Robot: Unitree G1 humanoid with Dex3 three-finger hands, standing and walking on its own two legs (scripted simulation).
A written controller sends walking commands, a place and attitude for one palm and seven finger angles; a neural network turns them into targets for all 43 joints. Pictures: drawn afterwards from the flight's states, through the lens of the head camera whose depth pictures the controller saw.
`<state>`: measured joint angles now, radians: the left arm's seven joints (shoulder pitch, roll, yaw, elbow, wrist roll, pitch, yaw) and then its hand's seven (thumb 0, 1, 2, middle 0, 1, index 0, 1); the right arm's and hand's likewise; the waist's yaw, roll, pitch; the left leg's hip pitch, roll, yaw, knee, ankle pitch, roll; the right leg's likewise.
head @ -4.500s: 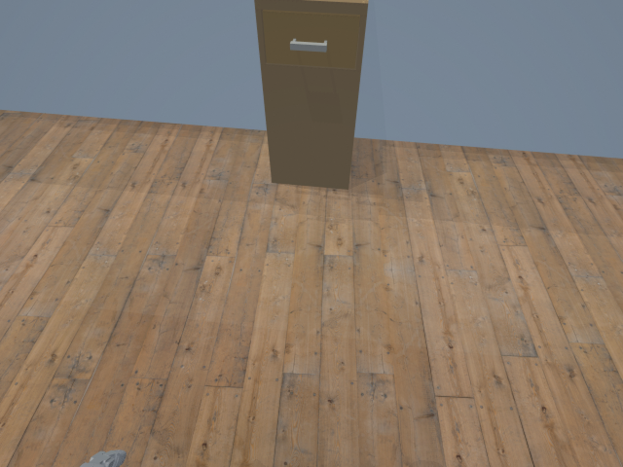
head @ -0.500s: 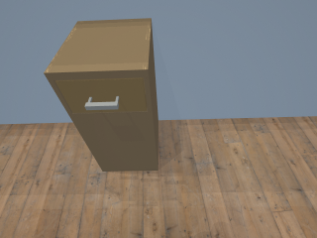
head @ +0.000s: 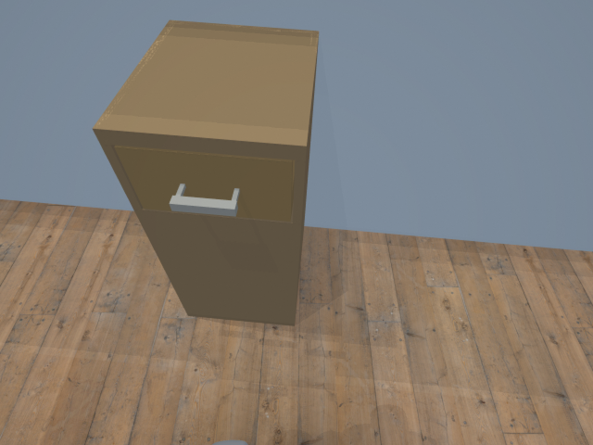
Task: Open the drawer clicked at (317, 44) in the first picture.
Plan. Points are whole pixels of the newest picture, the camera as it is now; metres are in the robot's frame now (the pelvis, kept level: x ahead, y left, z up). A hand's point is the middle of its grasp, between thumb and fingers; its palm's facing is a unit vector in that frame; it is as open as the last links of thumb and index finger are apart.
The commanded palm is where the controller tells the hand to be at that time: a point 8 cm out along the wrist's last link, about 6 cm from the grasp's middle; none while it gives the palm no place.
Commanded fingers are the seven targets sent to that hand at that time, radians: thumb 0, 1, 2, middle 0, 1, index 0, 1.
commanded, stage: come to a stop and stand still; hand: left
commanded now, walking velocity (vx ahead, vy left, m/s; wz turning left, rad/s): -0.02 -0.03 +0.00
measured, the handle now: (206, 198) +0.54 +0.24 -0.07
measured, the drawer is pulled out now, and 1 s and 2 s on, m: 0.00 0.00 0.00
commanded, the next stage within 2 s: look again from close up in 0.52 s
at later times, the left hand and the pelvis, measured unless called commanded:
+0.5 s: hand out of the picture +0.01 +0.14 -0.17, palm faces +0.04 -0.98 -0.21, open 7.3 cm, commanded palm none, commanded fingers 0.00 0.90 0.90 -0.20 -0.30 -0.20 -0.30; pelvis -0.01 -0.04 +0.01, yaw +0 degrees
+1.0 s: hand out of the picture +0.01 +0.18 -0.17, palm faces +0.03 -0.98 -0.21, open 7.4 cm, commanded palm none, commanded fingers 0.00 0.90 0.90 -0.20 -0.30 -0.20 -0.30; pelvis +0.00 +0.01 +0.00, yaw +0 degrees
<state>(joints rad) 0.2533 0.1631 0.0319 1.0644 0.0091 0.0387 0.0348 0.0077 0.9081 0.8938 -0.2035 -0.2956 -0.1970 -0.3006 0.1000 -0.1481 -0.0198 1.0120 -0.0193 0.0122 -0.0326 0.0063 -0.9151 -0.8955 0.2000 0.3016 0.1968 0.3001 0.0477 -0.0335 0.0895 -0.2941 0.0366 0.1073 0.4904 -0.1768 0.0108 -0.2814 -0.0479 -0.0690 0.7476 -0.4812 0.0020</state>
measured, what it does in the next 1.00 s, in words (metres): stands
